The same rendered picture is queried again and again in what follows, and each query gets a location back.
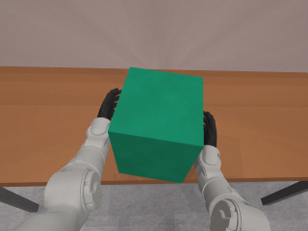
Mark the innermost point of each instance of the carton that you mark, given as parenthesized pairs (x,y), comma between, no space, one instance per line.
(157,129)

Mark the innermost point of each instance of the left robot upper arm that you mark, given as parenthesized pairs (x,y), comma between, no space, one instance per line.
(70,197)

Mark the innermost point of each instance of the right robot upper arm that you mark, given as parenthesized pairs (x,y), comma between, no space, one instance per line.
(232,215)

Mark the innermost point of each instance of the left robot forearm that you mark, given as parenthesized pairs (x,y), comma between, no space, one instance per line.
(93,152)

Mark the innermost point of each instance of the robot right hand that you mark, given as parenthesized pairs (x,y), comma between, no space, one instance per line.
(210,135)

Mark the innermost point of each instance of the right robot forearm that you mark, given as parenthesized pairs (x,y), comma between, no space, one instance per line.
(210,179)

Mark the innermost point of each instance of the table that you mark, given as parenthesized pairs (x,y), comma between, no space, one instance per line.
(261,119)

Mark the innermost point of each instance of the robot left hand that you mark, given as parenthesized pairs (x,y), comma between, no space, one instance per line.
(107,108)

